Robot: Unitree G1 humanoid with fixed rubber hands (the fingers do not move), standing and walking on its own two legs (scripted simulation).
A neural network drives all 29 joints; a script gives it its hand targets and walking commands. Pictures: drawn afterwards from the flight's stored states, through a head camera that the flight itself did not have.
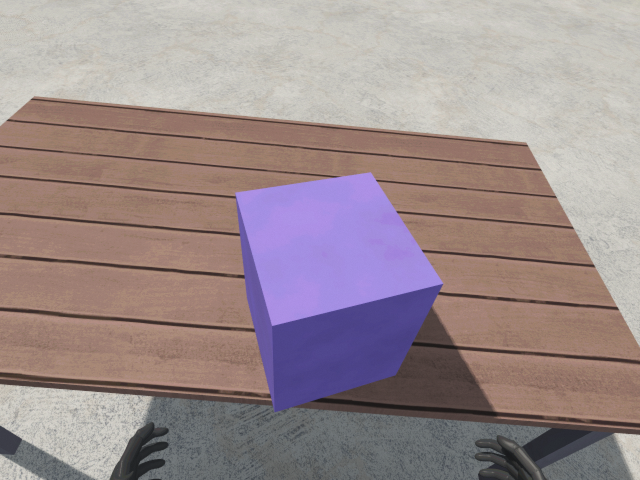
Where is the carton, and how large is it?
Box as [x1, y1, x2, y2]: [235, 172, 442, 411]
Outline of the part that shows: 370,172 235,193 247,299 274,411 394,375 442,285 442,282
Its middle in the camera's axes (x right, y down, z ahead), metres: +0.00 +0.08 +0.57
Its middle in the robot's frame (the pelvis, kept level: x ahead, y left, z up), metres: +0.39 +0.01 +0.00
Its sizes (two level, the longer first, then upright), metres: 0.210 0.200 0.250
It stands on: a table, 0.64 m high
